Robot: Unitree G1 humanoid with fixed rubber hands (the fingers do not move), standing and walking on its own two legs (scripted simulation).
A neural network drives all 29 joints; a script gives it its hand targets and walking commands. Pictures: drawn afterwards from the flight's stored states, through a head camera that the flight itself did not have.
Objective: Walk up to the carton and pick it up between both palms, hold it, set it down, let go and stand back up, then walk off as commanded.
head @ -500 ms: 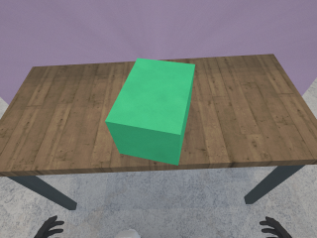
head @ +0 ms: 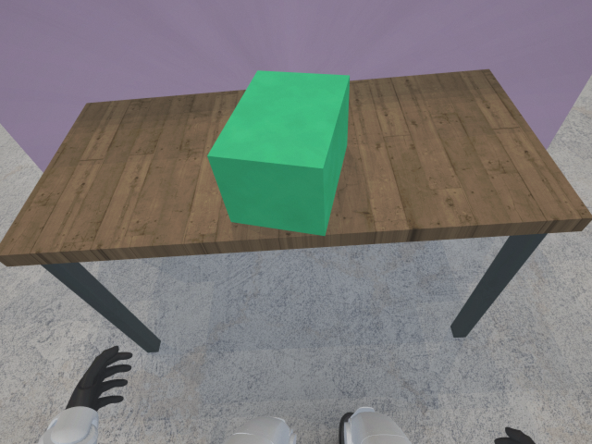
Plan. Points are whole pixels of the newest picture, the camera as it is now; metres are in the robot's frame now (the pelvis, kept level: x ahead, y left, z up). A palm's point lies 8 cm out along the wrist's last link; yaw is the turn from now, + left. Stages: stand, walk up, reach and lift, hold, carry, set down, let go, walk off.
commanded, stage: walk off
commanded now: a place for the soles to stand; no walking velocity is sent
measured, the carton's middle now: (289, 149) +0.63 +0.05 +0.01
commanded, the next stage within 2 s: stand in 1.70 s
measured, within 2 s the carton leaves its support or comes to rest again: neither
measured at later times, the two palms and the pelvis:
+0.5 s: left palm out of the picture -0.14 +0.41 -0.07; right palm out of the picture -0.10 -0.25 -0.07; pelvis -0.16 +0.06 +0.02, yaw -3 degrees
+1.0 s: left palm out of the picture +0.02 +0.42 -0.07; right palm out of the picture -0.14 -0.22 -0.03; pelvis -0.13 +0.12 +0.02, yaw -3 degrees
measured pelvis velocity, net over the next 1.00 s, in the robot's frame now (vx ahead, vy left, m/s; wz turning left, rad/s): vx -0.13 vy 0.12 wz -0.06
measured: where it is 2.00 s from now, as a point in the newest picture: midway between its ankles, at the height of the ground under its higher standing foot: outside the picture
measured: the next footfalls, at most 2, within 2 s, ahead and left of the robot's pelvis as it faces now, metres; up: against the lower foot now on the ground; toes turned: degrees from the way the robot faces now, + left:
left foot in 0.12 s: +0.00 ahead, +0.09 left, +0.00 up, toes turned -3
right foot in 0.46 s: -0.18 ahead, -0.01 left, +0.00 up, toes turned +1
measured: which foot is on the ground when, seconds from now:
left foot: up 0.00-0.10, down 0.12-0.44, up 0.46-0.76, down 0.78-1.00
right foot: down 0.00-0.12, up 0.14-0.44, down 0.46-0.78, up 0.80-1.00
